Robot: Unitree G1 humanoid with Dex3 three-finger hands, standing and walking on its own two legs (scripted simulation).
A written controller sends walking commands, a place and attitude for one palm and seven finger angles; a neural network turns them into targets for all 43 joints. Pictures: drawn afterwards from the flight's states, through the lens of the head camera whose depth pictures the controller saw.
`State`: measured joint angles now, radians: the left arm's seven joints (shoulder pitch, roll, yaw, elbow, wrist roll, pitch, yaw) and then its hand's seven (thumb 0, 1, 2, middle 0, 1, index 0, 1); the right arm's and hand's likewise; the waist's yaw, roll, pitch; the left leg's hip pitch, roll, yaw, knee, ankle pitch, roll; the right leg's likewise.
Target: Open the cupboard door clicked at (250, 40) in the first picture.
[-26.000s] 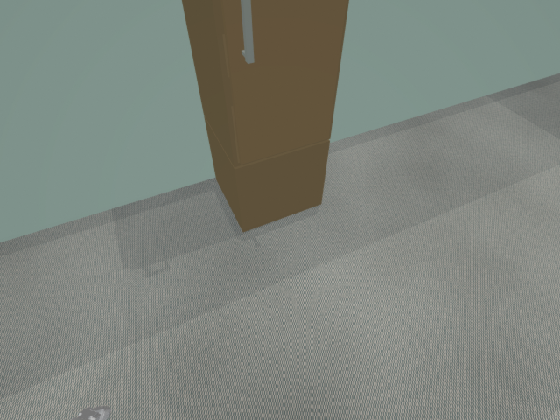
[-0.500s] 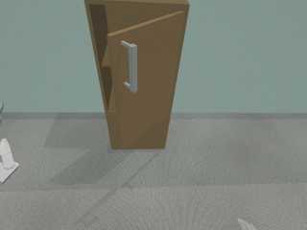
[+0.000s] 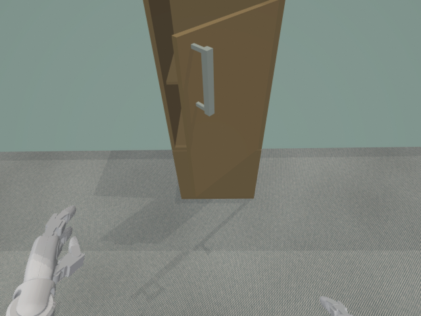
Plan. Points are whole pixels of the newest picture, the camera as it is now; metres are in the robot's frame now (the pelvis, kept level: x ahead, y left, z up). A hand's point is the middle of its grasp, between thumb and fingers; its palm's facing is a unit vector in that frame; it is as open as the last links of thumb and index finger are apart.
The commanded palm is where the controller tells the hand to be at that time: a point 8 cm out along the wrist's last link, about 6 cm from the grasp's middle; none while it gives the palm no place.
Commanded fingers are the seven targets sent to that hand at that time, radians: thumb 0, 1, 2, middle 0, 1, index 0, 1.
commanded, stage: let the arm hang, fingers relaxed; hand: left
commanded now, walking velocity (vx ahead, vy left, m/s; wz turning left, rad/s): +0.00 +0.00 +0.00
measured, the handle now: (202, 81) +0.62 +0.04 +0.15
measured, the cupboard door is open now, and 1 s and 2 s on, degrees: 44 44 44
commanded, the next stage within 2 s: look to check the result in 0.98 s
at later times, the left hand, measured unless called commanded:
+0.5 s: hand out of the picture -0.02 +0.20 -0.14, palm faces +0.03 -0.95 -0.31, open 7.3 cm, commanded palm none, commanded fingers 0.00 0.90 0.90 -0.20 -0.30 -0.20 -0.30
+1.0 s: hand out of the picture +0.10 +0.22 -0.12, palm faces +0.00 -0.94 -0.34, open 7.4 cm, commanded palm none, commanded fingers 0.00 0.90 0.90 -0.20 -0.30 -0.20 -0.30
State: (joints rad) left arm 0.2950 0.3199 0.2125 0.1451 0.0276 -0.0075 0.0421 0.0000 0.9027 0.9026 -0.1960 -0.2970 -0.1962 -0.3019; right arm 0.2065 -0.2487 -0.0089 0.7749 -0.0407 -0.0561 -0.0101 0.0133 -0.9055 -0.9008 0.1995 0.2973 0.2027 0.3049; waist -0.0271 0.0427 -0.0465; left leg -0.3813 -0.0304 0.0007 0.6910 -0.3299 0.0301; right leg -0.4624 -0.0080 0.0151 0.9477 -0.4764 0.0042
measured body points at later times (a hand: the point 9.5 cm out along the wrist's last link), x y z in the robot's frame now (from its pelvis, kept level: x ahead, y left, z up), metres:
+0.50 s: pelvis -0.02 -0.02 +0.02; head +0.01 -0.03 +0.47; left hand -0.02 +0.25 -0.12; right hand -0.04 -0.27 -0.14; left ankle +0.02 +0.11 -0.72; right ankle +0.02 -0.13 -0.72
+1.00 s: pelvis +0.00 -0.02 +0.03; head +0.03 -0.04 +0.48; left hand +0.10 +0.27 -0.10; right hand +0.09 -0.31 -0.12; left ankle +0.02 +0.11 -0.72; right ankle +0.02 -0.14 -0.72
